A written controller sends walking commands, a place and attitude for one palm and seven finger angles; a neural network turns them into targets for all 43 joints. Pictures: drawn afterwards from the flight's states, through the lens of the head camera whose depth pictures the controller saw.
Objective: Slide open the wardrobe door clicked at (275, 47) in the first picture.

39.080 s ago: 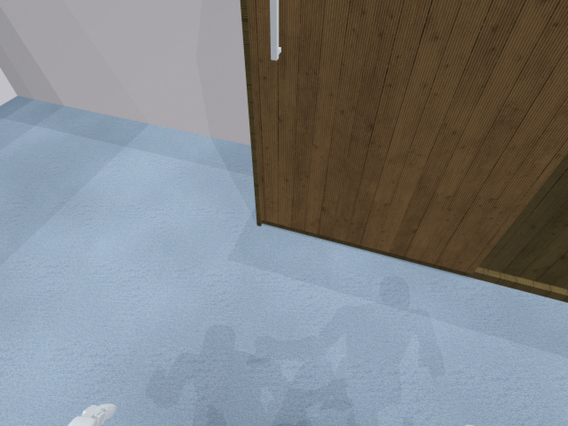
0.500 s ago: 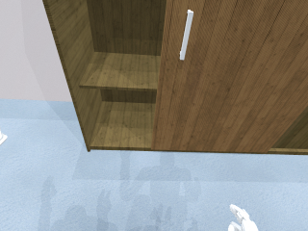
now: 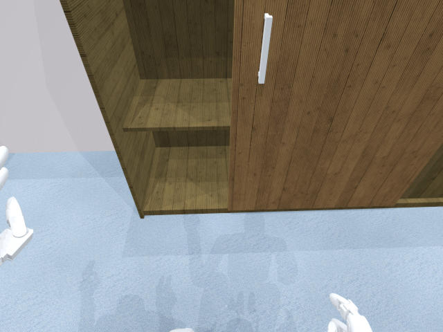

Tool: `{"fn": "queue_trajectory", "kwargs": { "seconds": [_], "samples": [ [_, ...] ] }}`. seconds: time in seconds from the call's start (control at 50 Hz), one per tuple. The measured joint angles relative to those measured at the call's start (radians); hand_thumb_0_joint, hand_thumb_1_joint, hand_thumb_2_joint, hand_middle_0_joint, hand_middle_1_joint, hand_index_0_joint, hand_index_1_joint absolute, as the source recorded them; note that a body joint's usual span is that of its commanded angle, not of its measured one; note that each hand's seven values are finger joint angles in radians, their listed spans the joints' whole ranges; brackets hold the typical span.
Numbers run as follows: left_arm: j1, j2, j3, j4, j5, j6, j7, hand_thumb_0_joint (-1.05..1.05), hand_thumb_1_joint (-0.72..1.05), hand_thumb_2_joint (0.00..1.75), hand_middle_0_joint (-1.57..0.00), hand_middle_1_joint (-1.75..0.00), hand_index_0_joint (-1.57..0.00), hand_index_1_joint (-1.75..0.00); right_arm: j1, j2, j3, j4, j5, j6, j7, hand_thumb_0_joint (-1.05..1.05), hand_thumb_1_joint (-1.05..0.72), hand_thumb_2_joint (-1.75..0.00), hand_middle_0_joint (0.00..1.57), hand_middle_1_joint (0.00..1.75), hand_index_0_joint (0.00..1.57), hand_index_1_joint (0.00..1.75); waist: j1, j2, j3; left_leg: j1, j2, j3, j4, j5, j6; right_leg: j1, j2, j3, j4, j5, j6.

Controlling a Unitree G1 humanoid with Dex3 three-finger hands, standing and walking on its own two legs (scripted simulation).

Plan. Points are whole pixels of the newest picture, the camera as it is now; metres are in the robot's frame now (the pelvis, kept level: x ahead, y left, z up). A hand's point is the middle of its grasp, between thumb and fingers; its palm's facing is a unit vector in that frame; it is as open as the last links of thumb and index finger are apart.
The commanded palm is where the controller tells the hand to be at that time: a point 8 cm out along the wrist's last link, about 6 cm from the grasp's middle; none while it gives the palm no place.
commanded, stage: stop stepping back and stand still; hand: left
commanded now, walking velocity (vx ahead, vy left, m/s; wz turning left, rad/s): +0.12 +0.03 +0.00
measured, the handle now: (263, 49) +0.86 -0.05 +0.15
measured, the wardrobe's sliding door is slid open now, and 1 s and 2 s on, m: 0.46 0.46 0.46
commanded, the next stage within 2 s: let the arm hang, fingers relaxed in 0.78 s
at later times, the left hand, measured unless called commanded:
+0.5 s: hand (52, 189) +0.28 +0.30 +0.15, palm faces +0.41 -0.75 -0.52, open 7.4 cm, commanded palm +0.24 +0.33 +0.19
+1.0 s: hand (93, 230) +0.29 +0.29 +0.01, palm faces +0.17 -0.86 -0.47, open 7.4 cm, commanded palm none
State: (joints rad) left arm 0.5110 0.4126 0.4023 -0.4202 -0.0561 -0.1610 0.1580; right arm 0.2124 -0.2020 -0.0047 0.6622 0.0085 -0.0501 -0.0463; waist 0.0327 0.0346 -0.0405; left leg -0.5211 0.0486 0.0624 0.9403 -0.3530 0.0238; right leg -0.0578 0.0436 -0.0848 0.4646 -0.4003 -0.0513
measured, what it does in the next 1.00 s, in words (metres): walks ahead: left foot, then right foot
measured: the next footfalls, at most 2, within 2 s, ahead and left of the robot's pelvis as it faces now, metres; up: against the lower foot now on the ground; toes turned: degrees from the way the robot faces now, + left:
left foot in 0.12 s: +0.12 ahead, +0.13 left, +0.00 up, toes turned +3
right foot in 0.32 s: +0.04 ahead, -0.08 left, +0.00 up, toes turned -5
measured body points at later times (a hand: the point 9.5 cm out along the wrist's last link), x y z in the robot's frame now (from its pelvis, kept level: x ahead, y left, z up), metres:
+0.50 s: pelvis +0.09 +0.03 +0.00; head +0.11 +0.02 +0.45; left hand +0.26 +0.34 +0.18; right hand +0.23 -0.20 -0.11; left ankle +0.08 +0.13 -0.73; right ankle +0.00 -0.09 -0.73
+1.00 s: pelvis +0.10 +0.03 +0.00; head +0.11 +0.00 +0.45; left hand +0.28 +0.33 +0.04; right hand +0.27 -0.22 -0.11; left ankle +0.08 +0.13 -0.72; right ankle +0.00 -0.08 -0.72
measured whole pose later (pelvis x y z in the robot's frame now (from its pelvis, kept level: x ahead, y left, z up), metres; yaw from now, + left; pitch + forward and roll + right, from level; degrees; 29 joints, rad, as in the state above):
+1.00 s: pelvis +0.10 +0.03 +0.00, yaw +0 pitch +5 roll -1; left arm 0.39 0.33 0.17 0.12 0.00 -0.02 0.05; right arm 0.17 -0.30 -0.01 0.71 0.00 -0.06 0.01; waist 0.01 0.09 -0.08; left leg -0.37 0.01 0.06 0.61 -0.29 0.04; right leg -0.23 -0.02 -0.09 0.58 -0.35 0.02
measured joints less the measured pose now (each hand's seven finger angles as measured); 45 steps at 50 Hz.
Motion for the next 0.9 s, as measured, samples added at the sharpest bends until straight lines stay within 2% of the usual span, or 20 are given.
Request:
{"fn": "queue_trajectory", "kwargs": {
  "seconds": [0.04,0.1,0.12,0.16,0.22,0.26,0.3,0.34,0.38,0.42,0.46,0.52,0.54,0.6,0.66,0.76,0.82,0.86,0.88,0.9],
  "samples": [
    [0.006,-0.038,-0.015,0.009,0.000,-0.003,0.002,0.01,0.89,0.90,-0.21,-0.30,-0.21,-0.31,0.026,-0.005,0.004,0.009,0.001,-0.002,-0.009,0.01,-0.90,-0.90,0.21,0.30,0.21,0.30,0.003,-0.031,-0.003,0.026,0.005,0.022,-0.055,0.026,0.008,0.018,-0.018,0.015,0.008,-0.023,0.008],
    [-0.021,-0.057,-0.036,-0.009,0.009,-0.017,0.005,0.01,0.89,0.90,-0.21,-0.30,-0.21,-0.31,0.054,-0.020,0.001,0.009,-0.008,-0.023,-0.028,0.01,-0.90,-0.90,0.21,0.30,0.20,0.30,-0.005,-0.060,0.022,0.101,0.008,0.043,-0.221,0.100,0.025,0.034,-0.037,0.008,0.058,-0.072,0.021],
    [-0.033,-0.055,-0.038,-0.025,0.010,-0.023,0.006,0.02,0.89,0.90,-0.21,-0.30,-0.21,-0.31,0.058,-0.028,-0.003,0.006,-0.010,-0.032,-0.031,0.01,-0.90,-0.90,0.21,0.30,0.20,0.30,-0.007,-0.063,0.032,0.133,0.006,0.044,-0.276,0.131,0.028,0.028,-0.041,0.007,0.096,-0.099,0.028],
    [-0.067,-0.038,-0.023,-0.046,0.011,-0.033,0.010,0.02,0.89,0.90,-0.21,-0.30,-0.21,-0.31,0.032,-0.024,-0.014,0.012,-0.011,-0.042,-0.037,0.01,-0.90,-0.90,0.21,0.30,0.20,0.30,-0.014,-0.095,0.066,0.142,-0.016,0.062,-0.264,0.099,0.012,-0.019,-0.073,0.025,0.222,-0.126,0.044],
    [-0.101,0.003,0.018,-0.068,0.011,-0.044,0.010,0.02,0.89,0.90,-0.21,-0.30,-0.21,-0.31,-0.014,-0.006,-0.020,-0.004,-0.020,-0.062,-0.031,0.01,-0.90,-0.90,0.20,0.30,0.20,0.30,-0.043,-0.089,0.114,0.147,-0.019,0.068,-0.267,0.086,0.015,-0.132,-0.054,0.073,0.406,-0.146,0.060],
    [-0.091,0.051,0.055,-0.093,0.009,-0.053,0.005,0.02,0.89,0.90,-0.21,-0.30,-0.21,-0.31,-0.027,0.011,-0.013,-0.016,-0.018,-0.078,-0.016,0.01,-0.90,-0.90,0.20,0.30,0.20,0.30,-0.065,-0.072,0.129,0.152,-0.017,0.054,-0.304,0.109,0.012,-0.171,-0.045,0.066,0.365,-0.138,0.065],
    [-0.040,0.096,0.098,-0.122,0.004,-0.070,0.001,0.02,0.89,0.90,-0.21,-0.30,-0.21,-0.31,-0.026,0.025,0.000,-0.031,-0.010,-0.084,0.002,0.01,-0.90,-0.90,0.20,0.30,0.20,0.30,-0.073,-0.059,0.128,0.150,-0.012,0.051,-0.324,0.117,0.008,-0.173,-0.048,0.041,0.215,-0.071,0.066],
    [0.030,0.116,0.125,-0.131,0.001,-0.092,-0.006,0.02,0.89,0.90,-0.21,-0.30,-0.21,-0.31,-0.017,0.031,0.007,-0.039,-0.004,-0.080,0.015,0.01,-0.90,-0.90,0.20,0.30,0.20,0.30,-0.081,-0.032,0.116,0.138,-0.002,0.040,-0.307,0.100,0.002,-0.156,-0.038,0.021,0.133,0.016,0.042],
    [0.098,0.102,0.116,-0.119,-0.004,-0.101,-0.015,0.01,0.89,0.90,-0.21,-0.30,-0.21,-0.31,0.002,0.027,0.007,-0.027,0.000,-0.067,0.023,0.01,-0.90,-0.90,0.21,0.30,0.20,0.30,-0.073,-0.003,0.085,0.127,-0.002,0.015,-0.268,0.047,0.001,-0.142,-0.026,0.019,0.105,0.017,0.028],
    [0.142,0.064,0.091,-0.092,-0.005,-0.096,-0.016,0.01,0.89,0.90,-0.21,-0.30,-0.21,-0.31,0.021,0.019,0.005,-0.009,0.004,-0.058,0.025,0.01,-0.90,-0.90,0.21,0.30,0.20,0.30,-0.046,0.000,0.056,0.133,-0.016,0.003,-0.231,0.015,0.002,-0.127,-0.028,0.042,0.080,0.010,0.030],
    [0.148,0.025,0.064,-0.051,0.001,-0.084,-0.012,0.01,0.89,0.90,-0.21,-0.30,-0.21,-0.31,0.037,0.007,0.007,0.002,0.002,-0.057,0.018,0.01,-0.90,-0.90,0.21,0.30,0.21,0.30,-0.027,-0.004,0.041,0.170,-0.023,0.003,-0.282,0.077,0.010,-0.109,-0.035,0.058,0.070,-0.001,0.041],
    [0.069,-0.026,0.014,0.022,0.010,-0.051,-0.007,0.01,0.89,0.90,-0.21,-0.30,-0.21,-0.31,0.037,-0.005,0.002,0.022,0.001,-0.061,-0.006,0.01,-0.90,-0.90,0.21,0.30,0.21,0.30,-0.008,-0.026,0.045,0.236,-0.048,0.009,-0.348,0.032,0.009,-0.102,-0.060,0.063,0.115,-0.016,0.065],
    [0.031,-0.041,-0.003,0.035,0.014,-0.035,-0.005,0.01,0.89,0.90,-0.21,-0.30,-0.21,-0.31,0.030,-0.007,0.001,0.024,0.001,-0.063,-0.013,0.01,-0.90,-0.90,0.21,0.30,0.21,0.30,-0.003,-0.030,0.053,0.251,-0.052,0.008,-0.360,0.024,0.011,-0.107,-0.064,0.062,0.140,0.030,0.074],
    [-0.057,-0.056,-0.038,0.014,0.024,-0.006,-0.003,0.02,0.89,0.90,-0.21,-0.30,-0.21,-0.31,0.005,-0.002,0.002,0.003,-0.004,-0.081,-0.016,0.01,-0.90,-0.90,0.21,0.30,0.20,0.30,-0.008,-0.046,0.079,0.281,-0.056,-0.008,-0.391,0.033,0.015,-0.105,-0.063,0.055,0.181,0.056,0.079],
    [-0.068,-0.022,-0.027,-0.070,0.029,-0.019,-0.010,0.02,0.89,0.90,-0.21,-0.30,-0.21,-0.31,-0.025,0.018,0.010,-0.046,-0.009,-0.098,0.000,0.01,-0.90,-0.90,0.21,0.30,0.20,0.30,-0.023,-0.065,0.089,0.283,-0.047,-0.013,-0.420,0.048,0.007,-0.084,-0.053,0.046,0.117,0.049,0.071],
    [0.032,0.069,0.060,-0.165,0.013,-0.070,-0.024,0.02,0.89,0.90,-0.21,-0.30,-0.21,-0.31,-0.072,0.032,0.016,-0.127,-0.007,-0.092,0.025,0.01,-0.90,-0.90,0.21,0.30,0.21,0.30,-0.048,-0.046,0.090,0.234,-0.014,-0.009,-0.418,0.059,-0.008,-0.057,-0.026,0.021,-0.047,0.078,0.057],
    [0.091,0.099,0.082,-0.157,-0.003,-0.073,-0.032,0.01,0.89,0.90,-0.21,-0.30,-0.21,-0.31,-0.083,0.024,0.018,-0.132,0.001,-0.064,0.022,0.01,-0.90,-0.90,0.21,0.30,0.21,0.30,-0.045,-0.037,0.087,0.196,-0.006,-0.001,-0.378,0.092,-0.009,-0.075,-0.022,0.028,-0.054,0.101,0.053],
    [0.125,0.099,0.078,-0.135,-0.012,-0.063,-0.033,0.01,0.89,0.90,-0.21,-0.30,-0.21,-0.31,-0.076,0.016,0.019,-0.120,0.005,-0.047,0.013,0.01,-0.90,-0.90,0.21,0.30,0.21,0.30,-0.041,-0.038,0.075,0.188,-0.008,0.005,-0.366,0.117,-0.007,-0.083,-0.026,0.032,-0.041,0.111,0.054],
    [0.139,0.093,0.072,-0.122,-0.015,-0.055,-0.033,0.01,0.89,0.90,-0.21,-0.30,-0.21,-0.31,-0.066,0.011,0.018,-0.114,0.006,-0.041,0.007,0.01,-0.90,-0.90,0.21,0.30,0.21,0.30,-0.039,-0.038,0.065,0.192,-0.010,0.006,-0.370,0.123,-0.006,-0.085,-0.029,0.033,-0.035,0.113,0.057],
    [0.117,0.081,0.034,-0.063,-0.001,-0.053,-0.041,0.01,0.89,0.90,-0.21,-0.30,-0.21,-0.31,-0.058,-0.003,0.010,-0.091,0.010,-0.052,0.017,0.01,-0.90,-0.90,0.21,0.30,0.21,0.30,-0.035,-0.027,0.049,0.178,-0.014,0.002,-0.357,0.130,-0.005,-0.103,-0.034,0.023,-0.009,0.116,0.061]
  ]
}}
